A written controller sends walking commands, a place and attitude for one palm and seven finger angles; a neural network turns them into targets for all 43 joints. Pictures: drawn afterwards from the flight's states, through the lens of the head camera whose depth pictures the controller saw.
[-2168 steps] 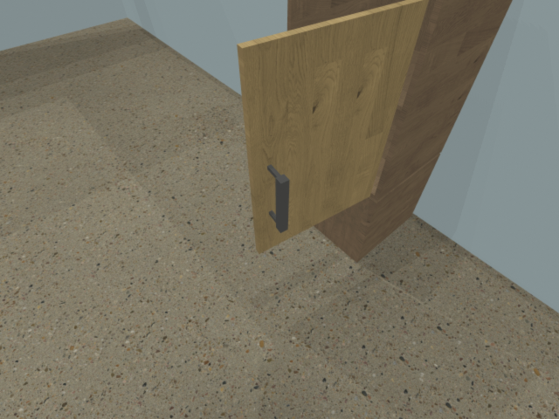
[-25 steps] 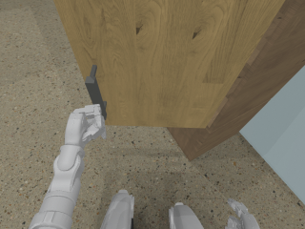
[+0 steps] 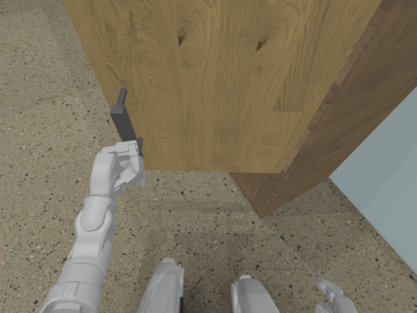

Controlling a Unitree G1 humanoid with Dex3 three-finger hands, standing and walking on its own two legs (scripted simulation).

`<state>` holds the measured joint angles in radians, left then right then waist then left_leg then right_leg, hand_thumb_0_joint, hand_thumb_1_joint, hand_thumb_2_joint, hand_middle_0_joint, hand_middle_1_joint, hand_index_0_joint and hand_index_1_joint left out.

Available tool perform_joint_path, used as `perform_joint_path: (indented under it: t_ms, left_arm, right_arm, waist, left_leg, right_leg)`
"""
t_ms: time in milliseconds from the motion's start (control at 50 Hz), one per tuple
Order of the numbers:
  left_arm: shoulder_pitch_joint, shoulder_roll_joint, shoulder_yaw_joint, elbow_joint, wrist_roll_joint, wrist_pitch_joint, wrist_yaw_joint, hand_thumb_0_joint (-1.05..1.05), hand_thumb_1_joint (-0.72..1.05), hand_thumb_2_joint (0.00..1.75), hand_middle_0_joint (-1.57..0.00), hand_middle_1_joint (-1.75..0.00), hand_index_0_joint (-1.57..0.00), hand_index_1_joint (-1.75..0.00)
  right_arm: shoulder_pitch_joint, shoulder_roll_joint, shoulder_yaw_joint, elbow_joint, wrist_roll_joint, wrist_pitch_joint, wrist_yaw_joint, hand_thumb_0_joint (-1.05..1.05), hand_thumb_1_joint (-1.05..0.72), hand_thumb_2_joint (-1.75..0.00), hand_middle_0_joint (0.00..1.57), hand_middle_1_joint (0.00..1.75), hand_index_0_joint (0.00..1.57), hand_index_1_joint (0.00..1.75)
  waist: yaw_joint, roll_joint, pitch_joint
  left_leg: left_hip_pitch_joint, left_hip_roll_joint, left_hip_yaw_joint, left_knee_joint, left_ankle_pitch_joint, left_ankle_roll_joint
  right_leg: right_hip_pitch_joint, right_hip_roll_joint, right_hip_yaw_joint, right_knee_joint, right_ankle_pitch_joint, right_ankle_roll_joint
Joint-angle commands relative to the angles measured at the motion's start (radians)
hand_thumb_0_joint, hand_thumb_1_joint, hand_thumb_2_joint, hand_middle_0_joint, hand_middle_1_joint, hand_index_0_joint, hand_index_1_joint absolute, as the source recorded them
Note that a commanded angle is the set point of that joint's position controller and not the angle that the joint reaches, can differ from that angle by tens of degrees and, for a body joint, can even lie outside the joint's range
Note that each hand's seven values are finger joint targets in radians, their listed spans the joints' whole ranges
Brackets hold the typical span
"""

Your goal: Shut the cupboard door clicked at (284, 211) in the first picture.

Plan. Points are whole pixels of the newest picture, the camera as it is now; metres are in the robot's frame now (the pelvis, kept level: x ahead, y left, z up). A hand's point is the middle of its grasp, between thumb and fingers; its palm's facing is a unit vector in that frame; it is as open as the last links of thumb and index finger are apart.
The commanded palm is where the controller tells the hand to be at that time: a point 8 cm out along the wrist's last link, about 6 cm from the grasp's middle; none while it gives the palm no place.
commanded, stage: push the door shut along its arc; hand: left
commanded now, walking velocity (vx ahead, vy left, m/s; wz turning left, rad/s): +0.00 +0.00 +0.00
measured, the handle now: (130, 129) +0.47 +0.18 +0.03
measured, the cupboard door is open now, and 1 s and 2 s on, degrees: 59 45 35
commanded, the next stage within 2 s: pull the fist back off the door in 1.88 s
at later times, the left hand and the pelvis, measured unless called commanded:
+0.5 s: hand (145, 151) +0.41 +0.14 +0.03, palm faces -0.15 -0.99 -0.04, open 3.1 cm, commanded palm +0.42 +0.18 +0.03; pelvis -0.01 +0.00 -0.01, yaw +0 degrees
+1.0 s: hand (161, 123) +0.49 +0.12 +0.03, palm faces -0.28 -0.96 -0.04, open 3.1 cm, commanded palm +0.49 +0.15 +0.03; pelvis -0.02 +0.01 -0.03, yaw -2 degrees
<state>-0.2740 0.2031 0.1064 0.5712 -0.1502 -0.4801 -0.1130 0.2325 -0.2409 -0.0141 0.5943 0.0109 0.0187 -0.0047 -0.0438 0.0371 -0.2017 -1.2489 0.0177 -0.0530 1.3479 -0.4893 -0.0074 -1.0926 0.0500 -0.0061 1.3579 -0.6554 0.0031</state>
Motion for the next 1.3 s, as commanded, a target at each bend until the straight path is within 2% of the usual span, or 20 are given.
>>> perform_joint_path:
  t_ms: [0, 60, 140, 220, 300, 340, 400, 480, 580, 660, 700, 780, 840, 900, 980, 1100, 1160, 1220, 1260, 1280]
  left_arm:
    - [-0.246, 0.130, 0.050, -0.198, -0.019, -0.060, 0.003, 0.00, 0.90, 0.90, -1.30, -1.50, -1.30, -1.50]
    - [-0.322, 0.164, 0.067, -0.179, -0.012, -0.070, -0.015, 0.00, 0.90, 0.90, -1.30, -1.50, -1.30, -1.50]
    - [-0.420, 0.164, 0.052, -0.147, -0.015, -0.082, -0.050, 0.00, 0.90, 0.90, -1.30, -1.50, -1.30, -1.50]
    - [-0.503, 0.181, 0.060, -0.040, -0.027, -0.061, -0.088, 0.00, 0.90, 0.90, -1.30, -1.50, -1.30, -1.50]
    - [-0.546, 0.202, 0.081, -0.017, -0.030, -0.052, -0.114, 0.00, 0.90, 0.90, -1.30, -1.50, -1.30, -1.50]
    - [-0.566, 0.172, 0.053, -0.020, -0.032, -0.047, -0.128, 0.00, 0.90, 0.90, -1.30, -1.50, -1.30, -1.50]
    - [-0.644, 0.164, 0.036, 0.016, -0.024, -0.041, -0.132, 0.00, 0.90, 0.90, -1.30, -1.50, -1.30, -1.50]
    - [-0.753, 0.218, 0.077, 0.118, -0.009, -0.046, -0.130, 0.00, 0.90, 0.90, -1.30, -1.50, -1.30, -1.50]
    - [-0.848, 0.233, 0.073, 0.182, 0.014, -0.063, -0.154, 0.00, 0.90, 0.90, -1.30, -1.50, -1.30, -1.50]
    - [-0.896, 0.273, 0.108, 0.253, 0.002, -0.044, -0.183, 0.00, 0.90, 0.90, -1.30, -1.50, -1.30, -1.50]
    - [-0.952, 0.269, 0.095, 0.292, 0.009, -0.034, -0.190, 0.00, 0.90, 0.90, -1.30, -1.50, -1.30, -1.50]
    - [-1.048, 0.316, 0.113, 0.318, 0.031, -0.034, -0.193, 0.00, 0.90, 0.90, -1.30, -1.50, -1.30, -1.50]
    - [-1.068, 0.319, 0.111, 0.323, 0.037, -0.027, -0.208, 0.00, 0.90, 0.90, -1.30, -1.50, -1.30, -1.50]
    - [-1.090, 0.323, 0.112, 0.336, 0.034, -0.004, -0.222, 0.00, 0.90, 0.90, -1.30, -1.50, -1.30, -1.50]
    - [-1.137, 0.408, 0.176, 0.340, 0.041, 0.012, -0.226, 0.00, 0.90, 0.90, -1.30, -1.50, -1.30, -1.50]
    - [-1.214, 0.386, 0.138, 0.364, 0.059, 0.030, -0.240, 0.00, 0.90, 0.90, -1.30, -1.50, -1.30, -1.50]
    - [-1.245, 0.425, 0.160, 0.397, 0.060, 0.046, -0.253, 0.00, 0.90, 0.90, -1.30, -1.50, -1.30, -1.50]
    - [-1.313, 0.409, 0.140, 0.381, 0.061, 0.053, -0.262, 0.00, 0.90, 0.90, -1.30, -1.50, -1.30, -1.50]
    - [-1.298, 0.426, 0.151, 0.390, 0.066, 0.063, -0.266, 0.00, 0.90, 0.90, -1.30, -1.50, -1.30, -1.50]
    - [-1.299, 0.429, 0.154, 0.404, 0.070, 0.072, -0.268, 0.00, 0.90, 0.90, -1.30, -1.50, -1.30, -1.50]
  right_arm:
    - [0.032, -0.142, -0.052, -0.112, 0.002, -0.033, -0.009, 0.00, -0.90, -0.90, 0.20, 0.30, 0.20, 0.30]
    - [0.036, -0.142, -0.049, -0.101, 0.000, -0.030, -0.013, 0.00, -0.90, -0.90, 0.20, 0.30, 0.20, 0.30]
    - [0.041, -0.147, -0.050, -0.089, 0.002, -0.036, -0.018, 0.00, -0.90, -0.90, 0.20, 0.30, 0.20, 0.30]
    - [0.059, -0.155, -0.046, -0.076, 0.007, -0.037, -0.021, 0.00, -0.90, -0.90, 0.20, 0.30, 0.20, 0.30]
    - [0.071, -0.161, -0.051, -0.072, 0.009, -0.035, -0.016, 0.00, -0.90, -0.90, 0.20, 0.30, 0.20, 0.30]
    - [0.078, -0.160, -0.052, -0.069, 0.010, -0.036, -0.010, 0.00, -0.90, -0.90, 0.20, 0.30, 0.20, 0.30]
    - [0.092, -0.164, -0.055, -0.058, 0.013, -0.031, -0.008, 0.00, -0.90, -0.90, 0.20, 0.30, 0.20, 0.30]
    - [0.109, -0.169, -0.051, -0.040, 0.010, -0.029, -0.011, 0.00, -0.90, -0.90, 0.20, 0.30, 0.20, 0.30]
    - [0.135, -0.175, -0.051, -0.025, 0.003, -0.029, -0.004, 0.00, -0.90, -0.90, 0.20, 0.30, 0.20, 0.30]
    - [0.155, -0.185, -0.049, -0.021, 0.005, -0.021, 0.000, 0.00, -0.90, -0.90, 0.20, 0.30, 0.20, 0.30]
    - [0.160, -0.184, -0.045, -0.016, 0.006, -0.018, 0.002, 0.00, -0.90, -0.90, 0.20, 0.30, 0.20, 0.30]
    - [0.180, -0.193, -0.043, -0.008, 0.001, -0.019, 0.003, 0.00, -0.90, -0.90, 0.20, 0.30, 0.20, 0.30]
    - [0.194, -0.198, -0.046, -0.006, -0.001, -0.019, 0.008, 0.00, -0.90, -0.90, 0.20, 0.30, 0.20, 0.30]
    - [0.206, -0.199, -0.044, -0.006, 0.000, -0.015, 0.012, 0.00, -0.90, -0.90, 0.20, 0.30, 0.20, 0.30]
    - [0.223, -0.202, -0.038, -0.005, -0.003, -0.014, 0.013, 0.00, -0.90, -0.90, 0.20, 0.30, 0.20, 0.30]
    - [0.241, -0.202, -0.035, 0.002, -0.004, -0.016, 0.016, 0.00, -0.90, -0.90, 0.20, 0.30, 0.20, 0.30]
    - [0.250, -0.206, -0.029, 0.005, -0.004, -0.020, 0.014, 0.00, -0.90, -0.90, 0.20, 0.30, 0.20, 0.30]
    - [0.261, -0.202, -0.026, 0.007, -0.008, -0.028, 0.014, 0.00, -0.90, -0.90, 0.20, 0.30, 0.20, 0.30]
    - [0.264, -0.205, -0.026, 0.007, -0.009, -0.028, 0.016, 0.00, -0.90, -0.90, 0.20, 0.30, 0.20, 0.30]
    - [0.269, -0.207, -0.025, 0.010, -0.010, -0.028, 0.016, 0.00, -0.90, -0.90, 0.20, 0.30, 0.20, 0.30]
  waist:
    - [-0.009, -0.017, -0.376]
    - [-0.024, -0.027, -0.368]
    - [-0.039, 0.022, -0.382]
    - [-0.055, 0.004, -0.351]
    - [-0.045, 0.023, -0.426]
    - [-0.052, 0.059, -0.440]
    - [-0.081, 0.023, -0.404]
    - [-0.095, -0.004, -0.373]
    - [-0.098, 0.078, -0.439]
    - [-0.109, 0.051, -0.450]
    - [-0.131, 0.044, -0.414]
    - [-0.143, 0.078, -0.443]
    - [-0.146, 0.126, -0.487]
    - [-0.158, 0.112, -0.492]
    - [-0.154, 0.113, -0.515]
    - [-0.190, 0.129, -0.507]
    - [-0.194, 0.136, -0.506]
    - [-0.209, 0.162, -0.523]
    - [-0.200, 0.185, -0.548]
    - [-0.205, 0.157, -0.546]
  left_leg:
    - [0.424, 0.001, 0.003, -0.145, 0.176, 0.032]
    - [0.390, 0.001, 0.006, -0.126, 0.176, 0.036]
    - [0.421, 0.003, -0.001, -0.114, 0.171, 0.034]
    - [0.384, 0.002, -0.006, -0.107, 0.132, 0.039]
    - [0.435, 0.006, -0.016, -0.103, 0.189, 0.035]
    - [0.479, 0.008, -0.026, -0.108, 0.213, 0.033]
    - [0.463, 0.011, -0.035, -0.110, 0.172, 0.037]
    - [0.398, 0.008, -0.033, -0.096, 0.114, 0.042]
    - [0.457, 0.010, -0.047, -0.087, 0.147, 0.037]
    - [0.435, 0.013, -0.053, -0.076, 0.157, 0.042]
    - [0.397, 0.013, -0.051, -0.067, 0.125, 0.046]
    - [0.393, 0.015, -0.058, -0.048, 0.121, 0.048]
    - [0.451, 0.021, -0.070, -0.046, 0.156, 0.042]
    - [0.435, 0.022, -0.071, -0.038, 0.162, 0.046]
    - [0.407, 0.025, -0.067, -0.019, 0.194, 0.050]
    - [0.405, 0.030, -0.074, -0.003, 0.194, 0.052]
    - [0.384, 0.031, -0.072, 0.011, 0.195, 0.053]
    - [0.395, 0.030, -0.076, 0.023, 0.212, 0.057]
    - [0.415, 0.031, -0.077, 0.025, 0.234, 0.052]
    - [0.400, 0.033, -0.080, 0.030, 0.236, 0.054]
  right_leg:
    - [0.060, -0.009, -0.001, -0.226, 0.311, -0.029]
    - [0.064, -0.010, 0.009, -0.217, 0.326, -0.026]
    - [0.016, -0.009, 0.008, -0.212, 0.306, -0.030]
    - [-0.006, -0.002, 0.008, -0.220, 0.258, -0.033]
    - [-0.011, -0.005, 0.002, -0.199, 0.298, -0.037]
    - [-0.039, -0.006, -0.007, -0.195, 0.306, -0.039]
    - [-0.074, -0.004, -0.012, -0.204, 0.264, -0.037]
    - [-0.090, -0.002, -0.005, -0.205, 0.211, -0.036]
    - [-0.142, 0.000, -0.014, -0.176, 0.216, -0.046]
    - [-0.144, 0.004, -0.017, -0.167, 0.221, -0.047]
    - [-0.166, 0.005, -0.015, -0.168, 0.198, -0.045]
    - [-0.206, 0.006, -0.017, -0.145, 0.187, -0.048]
    - [-0.239, 0.007, -0.026, -0.132, 0.205, -0.052]
    - [-0.234, 0.010, -0.025, -0.133, 0.210, -0.051]
    - [-0.217, 0.014, -0.024, -0.120, 0.225, -0.051]
    - [-0.259, 0.019, -0.026, -0.117, 0.226, -0.050]
    - [-0.263, 0.023, -0.026, -0.111, 0.224, -0.052]
    - [-0.289, 0.025, -0.028, -0.099, 0.230, -0.053]
    - [-0.287, 0.025, -0.032, -0.096, 0.240, -0.055]
    - [-0.284, 0.027, -0.033, -0.093, 0.243, -0.054]
